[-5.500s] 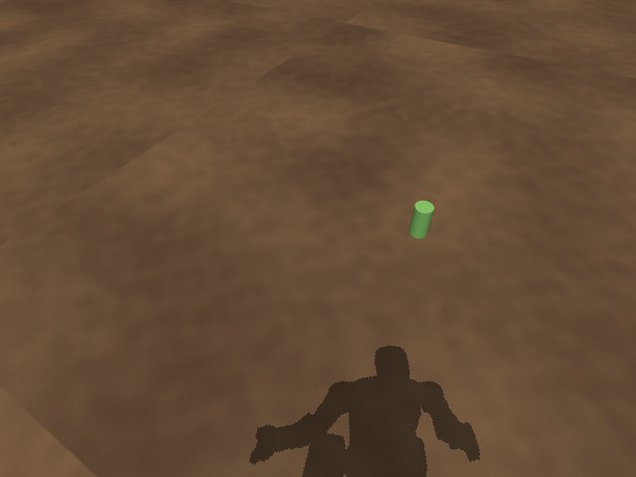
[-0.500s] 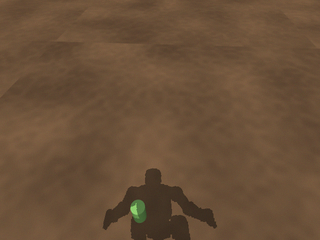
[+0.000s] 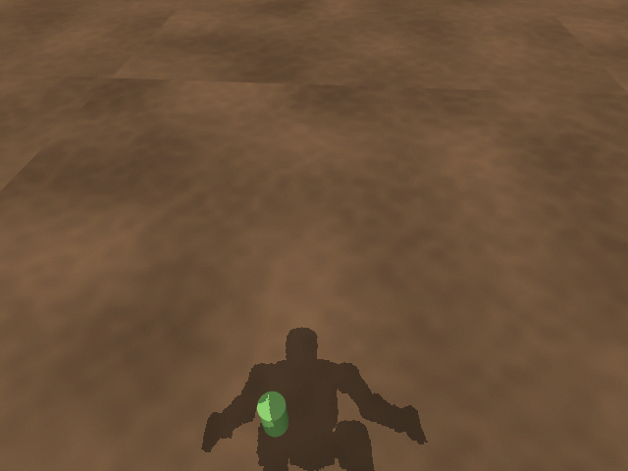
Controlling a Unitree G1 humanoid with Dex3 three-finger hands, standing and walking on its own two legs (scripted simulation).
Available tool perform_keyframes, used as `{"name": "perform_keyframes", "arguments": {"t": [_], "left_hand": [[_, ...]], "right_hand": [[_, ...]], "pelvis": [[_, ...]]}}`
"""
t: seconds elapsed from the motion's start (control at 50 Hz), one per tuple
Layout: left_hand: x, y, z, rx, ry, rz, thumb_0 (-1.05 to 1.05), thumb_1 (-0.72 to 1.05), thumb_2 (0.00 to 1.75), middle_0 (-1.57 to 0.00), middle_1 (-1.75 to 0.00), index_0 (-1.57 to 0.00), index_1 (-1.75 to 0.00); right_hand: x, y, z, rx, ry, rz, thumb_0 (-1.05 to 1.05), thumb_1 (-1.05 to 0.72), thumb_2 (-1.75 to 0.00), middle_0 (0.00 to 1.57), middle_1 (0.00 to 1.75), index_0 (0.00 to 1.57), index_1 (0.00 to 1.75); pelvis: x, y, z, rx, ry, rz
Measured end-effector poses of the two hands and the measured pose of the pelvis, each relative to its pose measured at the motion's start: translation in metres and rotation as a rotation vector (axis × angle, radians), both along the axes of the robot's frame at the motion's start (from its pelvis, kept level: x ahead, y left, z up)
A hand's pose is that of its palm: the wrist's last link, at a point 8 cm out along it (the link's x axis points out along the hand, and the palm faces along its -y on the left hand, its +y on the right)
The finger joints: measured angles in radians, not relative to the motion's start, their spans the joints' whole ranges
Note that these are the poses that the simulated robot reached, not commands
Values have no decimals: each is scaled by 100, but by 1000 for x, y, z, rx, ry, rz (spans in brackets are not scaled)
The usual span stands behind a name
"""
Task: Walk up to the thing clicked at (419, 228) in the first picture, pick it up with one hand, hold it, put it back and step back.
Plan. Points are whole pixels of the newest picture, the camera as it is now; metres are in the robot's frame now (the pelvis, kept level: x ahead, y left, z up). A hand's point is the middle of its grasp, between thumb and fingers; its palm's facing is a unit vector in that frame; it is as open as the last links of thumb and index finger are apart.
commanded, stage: stand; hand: left
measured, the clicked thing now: (273, 414) +0.42 +0.15 -0.71
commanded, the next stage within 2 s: none
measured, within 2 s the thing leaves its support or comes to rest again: neither
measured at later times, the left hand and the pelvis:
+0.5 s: hand out of the picture +0.08 +0.25 -0.16, palm faces -0.02 -0.94 -0.34, open 7.4 cm; pelvis +0.01 +0.00 +0.00, yaw +0 degrees
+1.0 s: hand out of the picture +0.08 +0.25 -0.16, palm faces -0.02 -0.94 -0.34, open 7.4 cm; pelvis +0.01 +0.00 +0.00, yaw +0 degrees
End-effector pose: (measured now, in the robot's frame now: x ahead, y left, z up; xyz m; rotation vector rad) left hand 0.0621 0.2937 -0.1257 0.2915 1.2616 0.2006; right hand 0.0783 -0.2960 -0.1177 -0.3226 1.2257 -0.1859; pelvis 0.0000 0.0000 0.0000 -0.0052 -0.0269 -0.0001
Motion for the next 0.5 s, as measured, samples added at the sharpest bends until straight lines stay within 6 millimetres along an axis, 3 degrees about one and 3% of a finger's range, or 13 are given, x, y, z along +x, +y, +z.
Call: {"name": "perform_keyframes", "arguments": {"t": [0.5], "left_hand": [[11,4,3,11,-18,-14,1,90,90,-21,-30,-21,-30]], "right_hand": [[3,1,0,0,1,0,1,-91,-90,21,30,21,30]], "pelvis": [[8,1,0,3,-2,-1]]}}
